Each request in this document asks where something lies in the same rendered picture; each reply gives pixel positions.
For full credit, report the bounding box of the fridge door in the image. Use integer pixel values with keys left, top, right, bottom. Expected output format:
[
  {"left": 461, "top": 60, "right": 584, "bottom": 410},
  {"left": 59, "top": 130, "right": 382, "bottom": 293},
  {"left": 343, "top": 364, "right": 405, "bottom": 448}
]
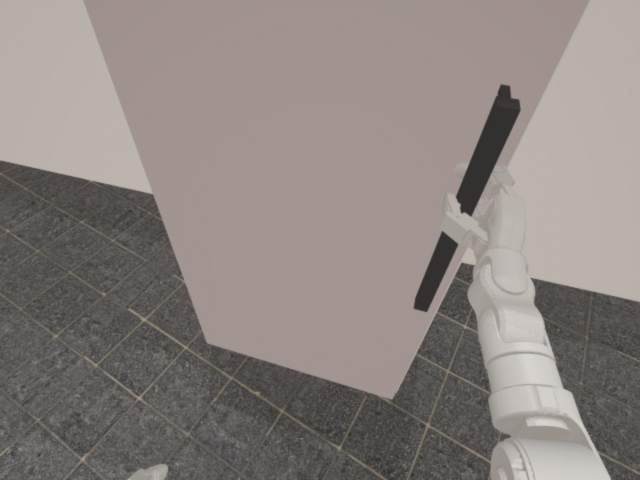
[{"left": 83, "top": 0, "right": 590, "bottom": 400}]

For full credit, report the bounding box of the right robot upper arm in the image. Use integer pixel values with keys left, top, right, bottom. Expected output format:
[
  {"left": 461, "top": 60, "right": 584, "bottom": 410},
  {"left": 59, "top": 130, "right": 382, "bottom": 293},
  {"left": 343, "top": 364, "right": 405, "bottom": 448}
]
[{"left": 491, "top": 437, "right": 609, "bottom": 480}]

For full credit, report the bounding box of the right robot hand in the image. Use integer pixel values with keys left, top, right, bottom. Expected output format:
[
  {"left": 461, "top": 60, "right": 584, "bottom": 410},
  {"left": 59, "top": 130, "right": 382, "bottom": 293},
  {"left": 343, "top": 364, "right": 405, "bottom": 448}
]
[{"left": 439, "top": 162, "right": 526, "bottom": 261}]

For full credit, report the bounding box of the robot right forearm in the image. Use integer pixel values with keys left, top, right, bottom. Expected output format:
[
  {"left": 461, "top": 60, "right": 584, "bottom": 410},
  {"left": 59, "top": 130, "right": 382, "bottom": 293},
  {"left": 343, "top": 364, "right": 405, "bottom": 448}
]
[{"left": 468, "top": 247, "right": 611, "bottom": 480}]

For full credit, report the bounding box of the handle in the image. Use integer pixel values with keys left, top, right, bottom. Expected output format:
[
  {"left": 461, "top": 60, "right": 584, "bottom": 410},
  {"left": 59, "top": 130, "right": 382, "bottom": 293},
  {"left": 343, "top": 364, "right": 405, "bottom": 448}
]
[{"left": 414, "top": 84, "right": 521, "bottom": 312}]

